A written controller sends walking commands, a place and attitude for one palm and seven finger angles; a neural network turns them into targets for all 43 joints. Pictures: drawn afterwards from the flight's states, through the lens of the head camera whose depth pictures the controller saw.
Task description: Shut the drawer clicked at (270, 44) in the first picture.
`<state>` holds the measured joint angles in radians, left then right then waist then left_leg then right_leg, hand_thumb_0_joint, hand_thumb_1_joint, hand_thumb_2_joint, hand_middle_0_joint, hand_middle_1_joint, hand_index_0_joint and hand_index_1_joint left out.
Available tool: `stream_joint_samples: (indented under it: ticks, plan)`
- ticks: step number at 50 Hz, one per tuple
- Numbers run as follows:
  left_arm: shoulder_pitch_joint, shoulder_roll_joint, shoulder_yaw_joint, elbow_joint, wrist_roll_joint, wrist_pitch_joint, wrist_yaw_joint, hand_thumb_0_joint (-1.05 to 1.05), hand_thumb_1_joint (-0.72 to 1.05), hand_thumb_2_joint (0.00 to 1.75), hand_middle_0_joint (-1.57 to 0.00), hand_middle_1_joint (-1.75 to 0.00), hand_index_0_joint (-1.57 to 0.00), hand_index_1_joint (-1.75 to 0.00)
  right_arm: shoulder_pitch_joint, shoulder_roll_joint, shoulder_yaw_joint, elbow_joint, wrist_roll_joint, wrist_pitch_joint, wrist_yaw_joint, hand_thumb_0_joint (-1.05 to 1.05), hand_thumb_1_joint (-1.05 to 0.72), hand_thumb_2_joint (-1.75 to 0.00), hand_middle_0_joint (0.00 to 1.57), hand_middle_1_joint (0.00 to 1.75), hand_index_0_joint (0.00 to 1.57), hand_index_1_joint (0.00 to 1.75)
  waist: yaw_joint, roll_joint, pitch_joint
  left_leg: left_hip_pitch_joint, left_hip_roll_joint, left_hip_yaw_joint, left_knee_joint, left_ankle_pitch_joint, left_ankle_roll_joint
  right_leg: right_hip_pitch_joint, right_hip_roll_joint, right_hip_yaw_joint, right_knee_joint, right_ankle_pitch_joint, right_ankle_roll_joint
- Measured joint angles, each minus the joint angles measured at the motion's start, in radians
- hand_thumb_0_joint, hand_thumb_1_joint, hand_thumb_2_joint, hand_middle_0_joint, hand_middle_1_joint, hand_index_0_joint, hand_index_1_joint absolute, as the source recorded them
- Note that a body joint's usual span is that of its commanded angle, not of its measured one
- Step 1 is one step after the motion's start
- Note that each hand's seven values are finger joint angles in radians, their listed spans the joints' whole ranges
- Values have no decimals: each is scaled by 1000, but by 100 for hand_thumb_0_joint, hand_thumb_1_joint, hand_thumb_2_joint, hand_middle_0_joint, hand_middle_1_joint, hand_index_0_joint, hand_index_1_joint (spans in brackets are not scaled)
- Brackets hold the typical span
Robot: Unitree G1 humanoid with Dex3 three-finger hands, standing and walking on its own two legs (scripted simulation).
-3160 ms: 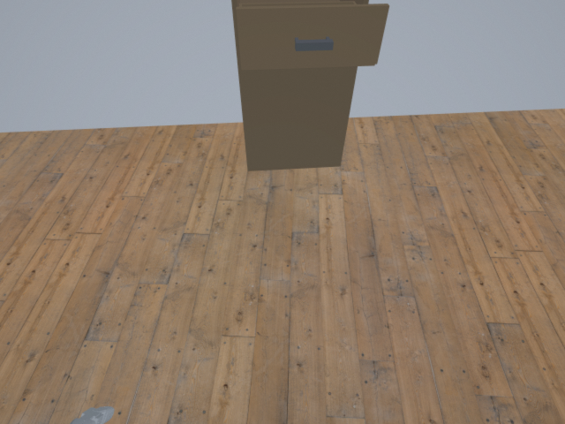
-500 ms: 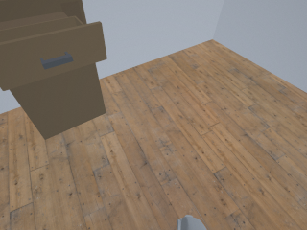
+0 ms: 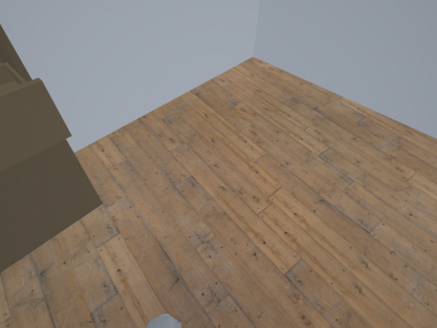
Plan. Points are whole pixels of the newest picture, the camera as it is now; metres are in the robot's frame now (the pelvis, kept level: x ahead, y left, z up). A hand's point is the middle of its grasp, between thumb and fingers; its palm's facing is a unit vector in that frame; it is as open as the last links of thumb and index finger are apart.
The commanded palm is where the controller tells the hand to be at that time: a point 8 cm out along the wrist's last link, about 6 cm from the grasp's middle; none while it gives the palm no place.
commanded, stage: walk to a spot facing it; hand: left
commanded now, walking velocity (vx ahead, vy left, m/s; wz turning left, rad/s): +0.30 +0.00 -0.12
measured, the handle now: out of the picture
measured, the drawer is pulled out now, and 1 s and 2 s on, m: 0.29 0.29 0.29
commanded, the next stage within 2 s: turn to face it in 0.08 s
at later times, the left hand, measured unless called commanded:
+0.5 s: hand (128, 291) +0.23 +0.21 -0.17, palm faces +0.07 -0.98 -0.19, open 7.3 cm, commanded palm none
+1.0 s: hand out of the picture +0.16 +0.21 -0.17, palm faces +0.40 -0.88 -0.26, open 7.3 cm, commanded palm none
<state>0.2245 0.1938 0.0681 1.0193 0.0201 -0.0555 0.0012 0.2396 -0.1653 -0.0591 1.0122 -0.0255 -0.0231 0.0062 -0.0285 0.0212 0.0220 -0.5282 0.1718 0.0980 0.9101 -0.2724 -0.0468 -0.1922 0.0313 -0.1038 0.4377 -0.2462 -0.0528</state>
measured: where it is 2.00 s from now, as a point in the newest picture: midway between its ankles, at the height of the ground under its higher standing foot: outside the picture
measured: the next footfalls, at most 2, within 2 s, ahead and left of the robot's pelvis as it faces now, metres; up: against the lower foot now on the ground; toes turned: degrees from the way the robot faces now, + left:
left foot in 0.14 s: +0.19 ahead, +0.14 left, +0.00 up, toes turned +9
right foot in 0.58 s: +0.26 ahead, -0.09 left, +0.00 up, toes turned -1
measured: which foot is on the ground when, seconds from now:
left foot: up 0.00-0.12, down 0.14-0.58, up 0.60-1.00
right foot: down 0.00-0.14, up 0.16-0.56, down 0.58-1.00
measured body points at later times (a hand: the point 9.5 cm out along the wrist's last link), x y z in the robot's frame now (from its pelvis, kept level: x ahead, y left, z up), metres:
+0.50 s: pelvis +0.16 +0.03 +0.00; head +0.19 +0.04 +0.45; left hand +0.23 +0.26 -0.15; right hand +0.13 -0.19 -0.15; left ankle +0.15 +0.13 -0.74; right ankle +0.20 -0.10 -0.70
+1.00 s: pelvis +0.18 +0.00 +0.00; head +0.21 +0.01 +0.44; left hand +0.14 +0.26 -0.15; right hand +0.40 -0.21 -0.13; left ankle +0.16 +0.13 -0.71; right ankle +0.22 -0.09 -0.74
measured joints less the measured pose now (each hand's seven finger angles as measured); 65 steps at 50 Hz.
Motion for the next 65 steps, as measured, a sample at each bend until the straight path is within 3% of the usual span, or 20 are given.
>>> stream_joint_samples:
  ticks: [6,7,9,11,14,20,26,28,29,32,35,38,46,51,53,54,56,59,65]
  plan:
    - [92,12,-4,41,0,12,-6,-1,93,90,-20,-30,-20,-30,-58,-23,4,-30,4,-21,15,1,-93,-90,19,30,20,30,48,-20,-14,125,-50,30,-294,43,15,91,-9,21,25,-96,41]
    - [111,13,-3,46,-2,17,-7,-1,92,90,-20,-30,-20,-30,-62,-25,7,-35,2,-31,13,1,-93,-90,19,30,20,30,53,-28,-14,153,-60,38,-329,81,35,86,-16,31,69,-131,46]
    - [126,16,-1,64,-5,35,-9,0,92,90,-20,-30,-19,-30,-73,-18,14,-43,-5,-46,6,1,-93,-90,19,30,20,30,57,-56,-4,167,-71,71,-284,55,73,13,-35,58,291,-212,32]
    - [127,13,0,80,-2,50,-11,0,92,90,-20,-30,-19,-30,-65,-8,24,-49,-4,-53,-4,1,-92,-90,19,30,20,30,50,-64,0,202,-75,94,-293,11,88,-90,-40,68,534,-227,25]
    - [100,9,-3,82,2,52,-15,1,92,90,-20,-30,-19,-30,-26,14,35,-26,3,-58,-19,0,-92,-90,19,30,20,30,39,-70,9,270,-95,103,-384,28,88,-202,-74,51,665,-155,43]
    - [12,-16,-13,36,0,54,6,1,92,90,-20,-30,-19,-30,65,23,32,56,15,-31,-29,0,-95,-90,20,30,20,30,20,-56,19,339,-130,62,-497,55,89,-263,-116,45,486,-80,93]
    - [-68,-18,-6,-12,-10,70,13,1,93,90,-20,-30,-19,-30,118,41,21,88,9,21,-17,1,-93,-90,20,30,20,30,-14,-32,33,329,-145,-2,-449,11,63,-217,-95,35,314,-92,112]
    - [-82,-24,-7,-32,-12,65,13,1,93,90,-20,-30,-19,-30,124,37,12,86,10,35,-14,1,-92,-90,20,30,20,30,-23,-16,34,314,-146,-24,-407,-16,49,-165,-81,23,205,-44,112]
    - [-83,-24,-9,-44,-12,57,12,1,93,90,-20,-30,-19,-30,130,36,8,82,12,40,-12,1,-92,-90,20,30,20,30,-24,-14,30,301,-152,-33,-374,-35,40,-128,-83,17,131,7,102]
    - [-97,-43,-19,-64,-6,40,16,1,92,90,-20,-30,-19,-30,108,13,-6,66,16,61,-10,1,-92,-90,20,30,20,30,-33,20,37,196,-152,-67,-108,-210,20,-116,-89,-34,152,-30,27]
    - [-90,-55,-27,-84,-6,42,21,0,91,90,-20,-30,-20,-30,72,-13,-20,46,13,77,-4,1,-92,-90,20,30,20,30,-28,20,32,96,-141,-54,156,-200,2,-75,-110,-78,120,-36,12]
    - [-74,-62,-34,-91,-4,42,23,0,91,90,-20,-30,-20,-30,26,-44,-29,20,11,84,3,1,-92,-90,20,30,20,30,-18,13,29,45,-119,-45,248,-141,-15,-41,-127,-113,83,-25,12]
    - [-19,-16,-25,-96,6,57,20,-1,92,90,-20,-30,-20,-30,-100,-108,-37,-54,9,96,14,1,-92,-90,19,30,19,30,24,-13,45,67,-91,-24,76,-125,-26,-9,-168,-204,78,-38,24]
    - [22,33,-11,-83,10,75,13,0,91,90,-20,-30,-20,-30,-158,-115,-22,-104,13,86,20,1,-92,-90,19,30,19,30,55,-40,63,154,-98,23,-136,-132,-2,-25,-202,-254,144,-74,48]
    - [44,55,-3,-79,6,82,8,0,91,90,-20,-30,-20,-30,-165,-115,-13,-127,12,75,24,1,-92,-90,19,30,19,30,63,-50,61,215,-106,43,-269,-58,13,-45,-223,-271,206,-106,65]
    - [49,69,4,-75,1,90,5,0,91,90,-20,-30,-20,-30,-170,-109,-12,-136,10,65,25,1,-92,-90,19,30,19,30,63,-66,64,213,-121,44,-279,-33,40,-72,-240,-251,269,-128,82]
    - [45,90,11,-68,0,116,7,0,91,90,-20,-30,-20,-30,-172,-97,0,-149,13,48,23,1,-92,-90,19,30,19,30,70,-82,75,195,-135,34,-247,-40,83,-154,-218,-135,453,-267,113]
    - [28,96,18,-63,-2,132,7,1,91,90,-20,-30,-19,-30,-151,-83,11,-150,14,43,12,1,-91,-90,19,30,20,30,63,-65,72,203,-143,-3,-285,-22,100,-252,-165,-16,654,-259,131]
    - [3,83,15,-96,-3,116,1,1,91,90,-20,-30,-19,-30,-102,-51,21,-121,15,53,8,1,-91,-90,20,30,20,30,50,-46,52,241,-177,-58,-414,59,108,-299,-144,78,649,-134,148]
